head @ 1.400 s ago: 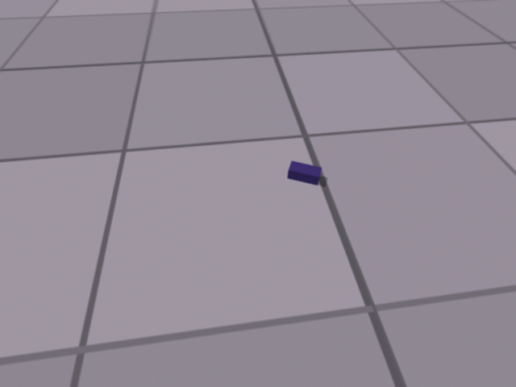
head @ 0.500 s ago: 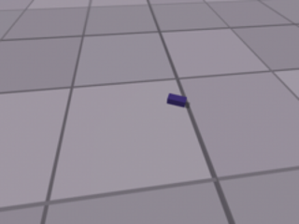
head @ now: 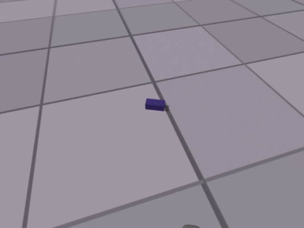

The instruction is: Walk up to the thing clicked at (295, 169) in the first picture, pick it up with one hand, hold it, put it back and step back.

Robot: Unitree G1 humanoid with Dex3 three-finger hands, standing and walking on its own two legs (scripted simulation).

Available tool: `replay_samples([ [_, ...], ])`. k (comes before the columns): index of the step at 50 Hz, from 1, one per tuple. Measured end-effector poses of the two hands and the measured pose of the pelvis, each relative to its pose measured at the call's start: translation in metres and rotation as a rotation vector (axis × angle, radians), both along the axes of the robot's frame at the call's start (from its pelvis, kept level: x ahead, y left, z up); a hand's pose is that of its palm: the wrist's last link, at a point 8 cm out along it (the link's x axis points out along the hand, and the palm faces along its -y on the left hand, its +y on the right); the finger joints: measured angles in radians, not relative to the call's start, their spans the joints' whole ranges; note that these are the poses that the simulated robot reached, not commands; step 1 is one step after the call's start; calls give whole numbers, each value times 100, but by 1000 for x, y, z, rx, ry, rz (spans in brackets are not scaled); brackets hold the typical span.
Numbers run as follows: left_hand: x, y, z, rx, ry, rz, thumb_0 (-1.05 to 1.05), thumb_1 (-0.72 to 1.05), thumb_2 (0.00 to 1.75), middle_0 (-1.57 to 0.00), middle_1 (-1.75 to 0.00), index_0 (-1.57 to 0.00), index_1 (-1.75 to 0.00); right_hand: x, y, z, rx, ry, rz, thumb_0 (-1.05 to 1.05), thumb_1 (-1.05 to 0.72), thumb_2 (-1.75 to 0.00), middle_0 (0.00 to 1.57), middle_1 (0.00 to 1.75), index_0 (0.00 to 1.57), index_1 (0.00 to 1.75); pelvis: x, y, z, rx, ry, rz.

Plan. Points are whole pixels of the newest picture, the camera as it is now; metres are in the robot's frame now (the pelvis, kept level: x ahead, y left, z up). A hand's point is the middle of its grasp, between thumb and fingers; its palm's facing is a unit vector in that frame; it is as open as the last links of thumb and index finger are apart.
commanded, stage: walk up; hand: left
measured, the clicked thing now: (155, 104) +1.23 -0.02 -0.73
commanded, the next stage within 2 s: none
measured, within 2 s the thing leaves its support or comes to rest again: neither
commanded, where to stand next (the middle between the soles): +0.82 -0.17 m, yaw -9 degrees
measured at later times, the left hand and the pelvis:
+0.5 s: hand (86, 191) +0.27 +0.23 -0.16, palm faces -0.16 -0.93 -0.32, open 7.4 cm; pelvis +0.20 -0.03 -0.01, yaw -6 degrees
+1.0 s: hand (119, 125) +0.51 +0.14 -0.11, palm faces -0.18 -0.90 -0.39, open 7.4 cm; pelvis +0.39 -0.11 +0.00, yaw -10 degrees
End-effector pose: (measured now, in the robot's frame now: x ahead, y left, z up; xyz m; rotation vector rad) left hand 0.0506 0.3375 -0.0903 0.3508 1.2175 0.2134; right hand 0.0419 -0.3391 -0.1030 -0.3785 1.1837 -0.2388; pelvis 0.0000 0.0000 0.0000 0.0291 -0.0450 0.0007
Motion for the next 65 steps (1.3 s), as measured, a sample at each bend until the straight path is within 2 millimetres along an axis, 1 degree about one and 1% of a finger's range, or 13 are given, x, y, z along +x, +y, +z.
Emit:
replay_samples([
  [3,28,-13,-5,41,-45,-15,1,90,90,-20,-30,-20,-30,14,-29,-17,-17,21,-17,1,-90,-90,20,30,21,30,22,-21,-16,-23,-12,-7],
  [5,39,-24,-6,46,-75,-5,1,90,90,-20,-30,-20,-30,29,-37,-21,-13,35,-21,1,-90,-90,20,30,21,30,34,-29,-18,-33,-16,-12],
  [11,59,-55,-2,-7,-36,0,1,90,90,-21,-30,-20,-30,92,-30,-5,44,-39,20,1,-91,-90,20,30,20,30,74,-38,-1,-45,-12,-40],
  [17,103,-59,-15,-52,-2,-30,1,90,90,-21,-30,-20,-30,144,-19,11,50,-71,40,1,-90,-90,20,30,21,30,124,-37,1,-52,6,-63],
  [23,184,-55,-37,-55,0,-109,1,90,90,-21,-30,-20,-30,177,-18,12,-8,-128,-22,0,-90,-90,20,30,21,30,180,-28,-13,-21,7,-99],
  [31,317,-79,-12,-53,-92,-233,1,90,90,-21,-30,-20,-30,181,-29,21,3,-48,-125,0,-90,-90,20,30,21,30,242,-45,2,-8,5,-143],
  [36,397,-108,4,-30,-155,-297,1,90,90,-20,-30,-20,-30,191,-52,4,29,20,-171,1,-90,-90,20,30,21,30,284,-67,-2,-5,3,-160],
  [40,445,-131,5,12,-236,-301,1,90,90,-20,-30,-20,-30,219,-77,-22,46,52,-188,1,-90,-90,20,30,21,30,319,-94,-19,-20,-9,-158],
  [43,458,-145,11,9,-251,-278,1,90,90,-20,-30,-20,-30,255,-85,-25,65,44,-177,1,-90,-90,20,30,21,30,340,-103,-15,-22,-19,-166],
  [48,461,-154,17,1,-194,-245,1,90,90,-21,-30,-20,-30,322,-92,-14,88,-28,-126,1,-91,-90,20,30,21,30,376,-111,-1,-32,-8,-175],
  [57,473,-133,-3,-15,-61,-166,1,90,90,-21,-30,-20,-30,426,-96,5,54,-37,-55,1,-90,-90,20,30,21,30,451,-110,0,-53,17,-165],
  [62,502,-117,-28,-22,15,-143,1,90,90,-21,-30,-20,-30,491,-89,11,0,-106,-33,1,-90,-90,20,30,21,30,499,-98,-12,-32,12,-166],
  [65,531,-119,-30,-28,36,-166,1,90,90,-21,-30,-20,-30,514,-84,21,-3,-153,-55,1,-90,-90,20,30,21,30,520,-96,-7,-41,6,-170],
])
